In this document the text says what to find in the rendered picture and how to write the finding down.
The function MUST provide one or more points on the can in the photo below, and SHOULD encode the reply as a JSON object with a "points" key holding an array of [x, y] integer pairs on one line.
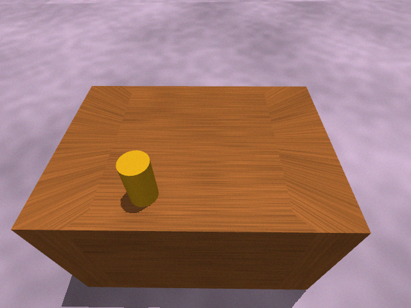
{"points": [[136, 173]]}

